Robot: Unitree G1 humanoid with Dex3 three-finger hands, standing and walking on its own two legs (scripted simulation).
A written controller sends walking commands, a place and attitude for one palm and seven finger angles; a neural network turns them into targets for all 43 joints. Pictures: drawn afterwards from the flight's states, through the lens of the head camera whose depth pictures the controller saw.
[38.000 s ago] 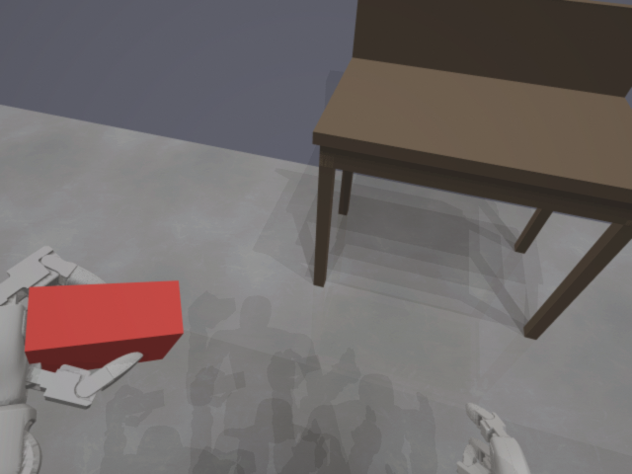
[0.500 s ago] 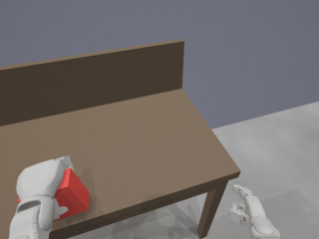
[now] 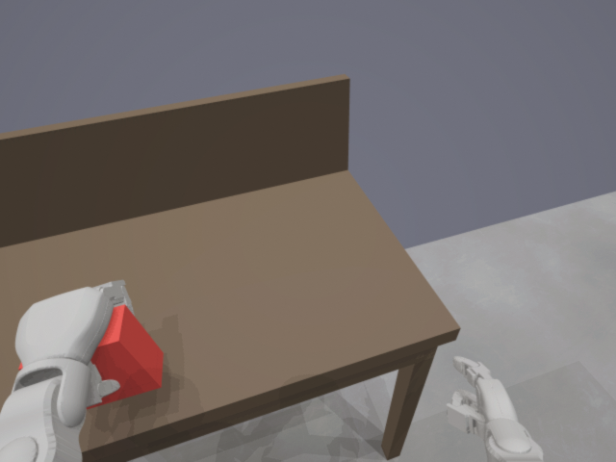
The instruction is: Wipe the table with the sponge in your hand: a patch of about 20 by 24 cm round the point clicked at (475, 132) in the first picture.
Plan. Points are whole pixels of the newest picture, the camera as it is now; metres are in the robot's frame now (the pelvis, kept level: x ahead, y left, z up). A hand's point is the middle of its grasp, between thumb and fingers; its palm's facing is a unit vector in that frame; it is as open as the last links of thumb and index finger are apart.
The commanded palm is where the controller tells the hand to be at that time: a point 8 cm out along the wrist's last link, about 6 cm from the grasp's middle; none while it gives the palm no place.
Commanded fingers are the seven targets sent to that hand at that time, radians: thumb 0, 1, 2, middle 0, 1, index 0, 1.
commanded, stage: lift the sponge slowly off the table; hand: left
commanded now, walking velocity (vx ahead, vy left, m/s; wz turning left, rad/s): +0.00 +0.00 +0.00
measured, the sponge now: (108, 367) +0.19 +0.30 +0.05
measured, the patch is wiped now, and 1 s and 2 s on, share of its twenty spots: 1.00 1.00 1.00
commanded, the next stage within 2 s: bring the sponge back beside the body in 0.08 s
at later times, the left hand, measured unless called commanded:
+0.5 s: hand (90, 337) +0.20 +0.30 +0.10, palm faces +0.09 -0.11 -0.99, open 9.6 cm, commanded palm +0.16 +0.30 +0.17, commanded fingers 0.00 0.10 1.30 -1.20 -1.60 -1.20 -1.60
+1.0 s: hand (90, 343) +0.19 +0.30 +0.10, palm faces +0.08 -0.15 -0.99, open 9.6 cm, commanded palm +0.15 +0.29 +0.17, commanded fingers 0.00 0.10 1.30 -1.20 -1.60 -1.20 -1.60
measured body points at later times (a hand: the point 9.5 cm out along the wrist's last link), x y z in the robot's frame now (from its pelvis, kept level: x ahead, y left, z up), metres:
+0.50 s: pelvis +0.00 +0.00 +0.00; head -0.03 -0.03 +0.45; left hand +0.19 +0.30 +0.16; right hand +0.26 -0.18 -0.06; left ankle -0.01 +0.10 -0.74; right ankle +0.00 -0.09 -0.74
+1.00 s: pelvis +0.00 +0.01 +0.00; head -0.03 -0.02 +0.45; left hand +0.18 +0.30 +0.16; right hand +0.26 -0.17 -0.06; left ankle -0.01 +0.10 -0.74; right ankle +0.00 -0.09 -0.74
